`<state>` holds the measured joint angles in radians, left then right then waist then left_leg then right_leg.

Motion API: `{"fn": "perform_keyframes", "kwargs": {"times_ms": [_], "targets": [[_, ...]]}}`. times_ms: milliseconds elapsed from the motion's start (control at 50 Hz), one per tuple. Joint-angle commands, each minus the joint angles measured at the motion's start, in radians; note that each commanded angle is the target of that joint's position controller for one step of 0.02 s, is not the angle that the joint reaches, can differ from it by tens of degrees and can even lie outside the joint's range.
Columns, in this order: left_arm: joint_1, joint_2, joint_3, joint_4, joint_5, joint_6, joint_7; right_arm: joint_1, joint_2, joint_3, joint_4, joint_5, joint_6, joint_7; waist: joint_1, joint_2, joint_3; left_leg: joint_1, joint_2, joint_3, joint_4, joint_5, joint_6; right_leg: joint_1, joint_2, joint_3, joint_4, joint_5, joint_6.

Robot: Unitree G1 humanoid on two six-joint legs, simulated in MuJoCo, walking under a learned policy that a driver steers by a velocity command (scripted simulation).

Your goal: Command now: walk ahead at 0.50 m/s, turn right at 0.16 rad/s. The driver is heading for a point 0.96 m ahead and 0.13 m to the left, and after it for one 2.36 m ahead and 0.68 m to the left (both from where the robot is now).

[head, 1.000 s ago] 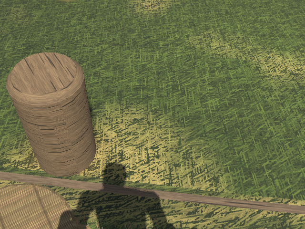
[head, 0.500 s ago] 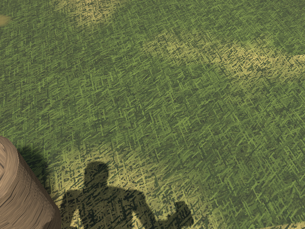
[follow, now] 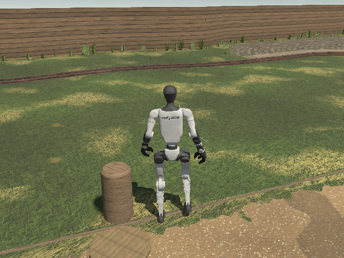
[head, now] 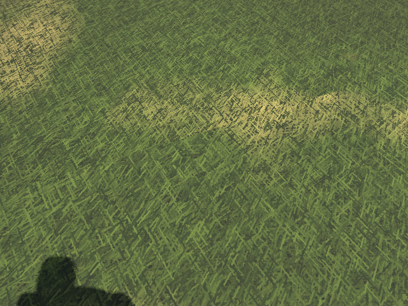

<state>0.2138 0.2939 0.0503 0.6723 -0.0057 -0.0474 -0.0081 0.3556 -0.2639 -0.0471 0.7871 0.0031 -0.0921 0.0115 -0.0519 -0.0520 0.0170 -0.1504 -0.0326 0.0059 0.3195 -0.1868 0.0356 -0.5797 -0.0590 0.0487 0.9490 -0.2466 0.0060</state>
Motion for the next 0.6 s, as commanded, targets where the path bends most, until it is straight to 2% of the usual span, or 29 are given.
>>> {"fn": "perform_keyframes", "kwargs": {"times_ms": [20,80,120,180,200,220,240,260,280,300,320,340,360,380,420,440,480,540,600], "targets": [[-0.077,0.008,-0.008,-0.079,0.005,-0.022,-0.007,-0.027,-0.179,-0.047,-0.036,0.010,-0.009,-0.008,-0.002,0.146,0.014,0.061,0.240,-0.174,-0.169,0.224,0.174,-0.068,-0.028,-0.008,-0.181,0.142,0.010],[-0.161,0.011,-0.008,-0.096,-0.008,-0.027,-0.016,0.006,-0.194,-0.048,-0.003,0.017,0.002,-0.012,-0.027,0.142,0.023,0.041,0.235,-0.119,-0.162,0.236,0.155,0.010,-0.004,-0.034,-0.314,0.257,0.011],[-0.207,0.022,-0.003,-0.114,-0.013,-0.030,-0.019,0.041,-0.204,-0.051,0.022,0.024,0.006,-0.014,-0.035,0.139,0.036,0.063,0.254,-0.125,-0.147,0.209,0.147,0.023,0.009,-0.038,-0.356,0.250,-0.001],[-0.236,0.039,0.004,-0.134,-0.012,-0.036,-0.028,0.049,-0.217,-0.059,0.046,0.032,0.018,-0.019,-0.017,0.140,0.048,0.133,0.297,-0.137,-0.101,0.262,0.130,0.036,0.015,-0.037,-0.413,0.178,-0.045],[-0.208,0.059,0.012,-0.131,-0.019,-0.036,-0.029,0.034,-0.219,-0.055,0.043,0.026,0.020,-0.018,0.011,0.152,0.032,0.142,0.301,-0.136,-0.076,0.327,0.117,0.099,0.022,-0.039,-0.431,0.152,-0.066],[-0.130,0.083,0.026,-0.108,-0.013,-0.035,-0.025,0.011,-0.222,-0.055,0.042,0.028,0.023,-0.018,0.063,0.145,-0.011,0.137,0.275,-0.100,0.016,0.472,0.099,0.218,0.046,-0.065,-0.469,0.157,-0.089],[0.000,0.122,0.049,-0.070,-0.010,-0.031,-0.017,0.021,-0.202,-0.046,0.041,0.025,0.023,-0.020,0.125,0.127,-0.099,0.085,0.224,-0.057,0.181,0.564,0.075,0.424,0.060,-0.073,-0.481,0.159,-0.115],[0.180,0.188,0.069,-0.037,0.000,-0.025,-0.005,0.019,-0.157,-0.024,0.014,-0.001,0.021,-0.022,0.195,0.018,-0.243,-0.105,0.169,-0.013,0.477,0.337,0.039,0.716,-0.101,0.102,-0.450,0.175,-0.170],[0.214,0.271,0.081,-0.026,0.008,-0.022,-0.010,0.140,-0.041,0.012,-0.008,-0.001,0.002,-0.018,0.127,-0.268,-0.361,-0.472,-0.001,-0.008,0.814,-0.320,-0.024,0.987,-0.325,0.574,-0.563,-0.019,-0.327],[0.214,0.168,0.056,-0.024,-0.004,-0.024,-0.014,0.089,-0.149,-0.013,0.008,0.018,-0.014,-0.015,0.162,-0.163,-0.329,-0.582,0.041,-0.121,0.933,-0.389,-0.017,0.943,-0.315,0.661,-0.641,-0.155,-0.320],[0.149,0.130,0.041,-0.025,-0.007,-0.029,-0.014,0.001,-0.190,-0.028,-0.016,0.040,-0.020,-0.011,0.150,-0.106,-0.183,-0.633,0.086,-0.111,0.945,-0.304,-0.005,0.821,-0.289,0.506,-0.655,-0.103,-0.276],[0.092,0.108,0.034,-0.028,-0.003,-0.032,-0.015,-0.042,-0.175,-0.025,-0.019,0.036,-0.018,-0.014,0.123,-0.031,-0.115,-0.600,0.126,-0.092,0.903,-0.217,-0.008,0.697,-0.245,0.385,-0.674,0.001,-0.249],[0.047,0.086,0.029,-0.026,0.002,-0.035,-0.019,-0.067,-0.159,-0.026,-0.019,0.021,-0.010,-0.015,0.099,-0.009,-0.061,-0.572,0.148,-0.087,0.851,-0.165,-0.017,0.601,-0.213,0.299,-0.705,0.093,-0.237],[0.024,0.075,0.026,-0.022,0.011,-0.042,-0.020,-0.046,-0.144,-0.028,-0.012,0.019,0.003,-0.013,0.068,-0.034,-0.049,-0.509,0.169,-0.101,0.821,-0.123,-0.021,0.530,-0.191,0.235,-0.736,0.149,-0.225],[0.012,0.073,0.032,-0.002,0.011,-0.061,-0.021,-0.021,-0.103,-0.023,0.000,0.022,0.027,-0.013,0.043,-0.035,-0.038,-0.458,0.168,-0.106,0.791,-0.082,-0.033,0.459,-0.181,0.149,-0.785,0.237,-0.229],[0.012,0.082,0.036,0.010,0.012,-0.068,-0.019,-0.032,-0.095,-0.022,-0.005,0.022,0.035,-0.014,0.038,-0.028,-0.023,-0.474,0.166,-0.116,0.771,-0.050,-0.039,0.445,-0.184,0.110,-0.802,0.273,-0.229],[0.026,0.096,0.042,0.035,0.018,-0.073,-0.012,-0.080,-0.090,-0.024,-0.024,0.019,0.040,-0.015,0.044,-0.007,0.000,-0.525,0.159,-0.139,0.695,0.042,-0.048,0.454,-0.184,0.046,-0.822,0.327,-0.225],[0.024,0.107,0.043,0.056,0.015,-0.072,-0.003,-0.145,-0.078,-0.020,-0.042,0.016,0.033,-0.001,0.061,-0.001,0.019,-0.512,0.142,-0.115,0.520,0.218,-0.043,0.461,-0.153,-0.066,-0.842,0.342,-0.194],[0.063,0.129,0.048,0.085,0.008,-0.066,0.007,-0.256,-0.054,-0.006,-0.082,0.014,0.029,0.017,0.108,0.019,0.055,-0.496,0.131,-0.056,0.384,0.303,-0.031,0.491,-0.162,-0.129,-0.857,0.336,-0.179]]}}
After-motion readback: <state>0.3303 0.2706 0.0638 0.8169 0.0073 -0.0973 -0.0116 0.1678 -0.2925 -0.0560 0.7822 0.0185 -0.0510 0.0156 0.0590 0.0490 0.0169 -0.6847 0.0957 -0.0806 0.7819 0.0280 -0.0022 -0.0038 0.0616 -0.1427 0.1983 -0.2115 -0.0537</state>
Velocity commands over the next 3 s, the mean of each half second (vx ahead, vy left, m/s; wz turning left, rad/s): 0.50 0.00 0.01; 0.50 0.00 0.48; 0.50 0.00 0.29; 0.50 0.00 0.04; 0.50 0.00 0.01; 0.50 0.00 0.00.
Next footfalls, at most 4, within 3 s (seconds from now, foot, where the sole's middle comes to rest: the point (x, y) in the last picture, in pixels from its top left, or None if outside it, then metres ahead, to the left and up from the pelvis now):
0.26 right None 0.29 -0.15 -0.78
0.80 left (165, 286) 0.56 0.10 -0.78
1.26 right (194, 205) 0.88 -0.01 -0.78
1.78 left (111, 180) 1.00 0.32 -0.78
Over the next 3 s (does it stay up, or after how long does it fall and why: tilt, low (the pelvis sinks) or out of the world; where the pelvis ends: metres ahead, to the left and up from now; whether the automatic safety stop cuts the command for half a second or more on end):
stays up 1.57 0.39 -0.19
